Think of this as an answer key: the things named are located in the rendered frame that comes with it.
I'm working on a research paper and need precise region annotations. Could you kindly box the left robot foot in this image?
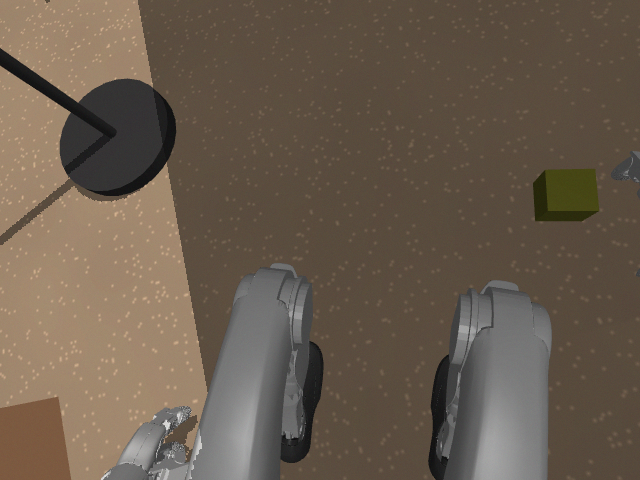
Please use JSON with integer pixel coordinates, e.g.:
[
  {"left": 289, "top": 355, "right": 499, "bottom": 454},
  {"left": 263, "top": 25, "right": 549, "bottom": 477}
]
[{"left": 281, "top": 341, "right": 323, "bottom": 463}]

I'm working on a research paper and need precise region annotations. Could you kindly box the left robot arm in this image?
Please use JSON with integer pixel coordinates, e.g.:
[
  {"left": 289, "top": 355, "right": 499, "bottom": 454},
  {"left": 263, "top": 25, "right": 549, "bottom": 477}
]
[{"left": 100, "top": 464, "right": 149, "bottom": 480}]

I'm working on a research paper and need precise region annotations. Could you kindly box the right robot hand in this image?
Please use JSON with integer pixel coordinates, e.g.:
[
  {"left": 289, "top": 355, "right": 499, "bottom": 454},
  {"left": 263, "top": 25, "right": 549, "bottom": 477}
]
[{"left": 611, "top": 151, "right": 640, "bottom": 277}]

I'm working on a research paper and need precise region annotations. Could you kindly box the right robot foot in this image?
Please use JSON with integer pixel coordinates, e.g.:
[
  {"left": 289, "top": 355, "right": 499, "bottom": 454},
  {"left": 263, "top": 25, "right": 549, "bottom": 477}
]
[{"left": 428, "top": 355, "right": 450, "bottom": 480}]

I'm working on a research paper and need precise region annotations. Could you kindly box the left robot hand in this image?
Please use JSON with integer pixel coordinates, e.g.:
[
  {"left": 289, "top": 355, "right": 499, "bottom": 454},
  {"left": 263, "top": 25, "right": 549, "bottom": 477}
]
[{"left": 116, "top": 406, "right": 191, "bottom": 480}]

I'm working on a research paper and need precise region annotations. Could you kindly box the floor lamp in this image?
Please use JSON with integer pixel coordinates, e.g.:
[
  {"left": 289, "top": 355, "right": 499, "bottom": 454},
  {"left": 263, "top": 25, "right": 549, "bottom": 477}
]
[{"left": 0, "top": 48, "right": 176, "bottom": 196}]

